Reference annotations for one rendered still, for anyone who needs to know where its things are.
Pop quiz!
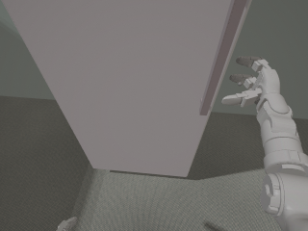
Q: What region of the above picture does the robot right upper arm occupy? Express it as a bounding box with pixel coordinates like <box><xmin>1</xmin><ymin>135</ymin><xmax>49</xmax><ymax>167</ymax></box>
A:
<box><xmin>260</xmin><ymin>172</ymin><xmax>308</xmax><ymax>231</ymax></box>

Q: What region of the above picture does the robot left hand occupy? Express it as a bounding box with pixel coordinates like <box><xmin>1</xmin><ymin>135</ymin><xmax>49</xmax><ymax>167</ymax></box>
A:
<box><xmin>56</xmin><ymin>217</ymin><xmax>78</xmax><ymax>231</ymax></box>

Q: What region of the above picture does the right robot forearm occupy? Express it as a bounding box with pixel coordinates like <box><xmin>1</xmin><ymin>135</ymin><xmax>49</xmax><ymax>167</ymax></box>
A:
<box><xmin>256</xmin><ymin>93</ymin><xmax>308</xmax><ymax>177</ymax></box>

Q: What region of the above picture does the fridge door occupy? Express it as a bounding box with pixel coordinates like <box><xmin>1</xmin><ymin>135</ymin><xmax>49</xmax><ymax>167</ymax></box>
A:
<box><xmin>1</xmin><ymin>0</ymin><xmax>250</xmax><ymax>177</ymax></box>

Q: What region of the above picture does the robot right hand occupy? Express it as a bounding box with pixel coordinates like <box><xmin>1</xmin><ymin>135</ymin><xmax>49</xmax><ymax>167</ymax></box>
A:
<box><xmin>221</xmin><ymin>56</ymin><xmax>281</xmax><ymax>108</ymax></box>

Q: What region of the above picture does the handle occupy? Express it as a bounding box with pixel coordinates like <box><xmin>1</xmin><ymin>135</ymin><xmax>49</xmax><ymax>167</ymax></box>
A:
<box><xmin>199</xmin><ymin>0</ymin><xmax>247</xmax><ymax>116</ymax></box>

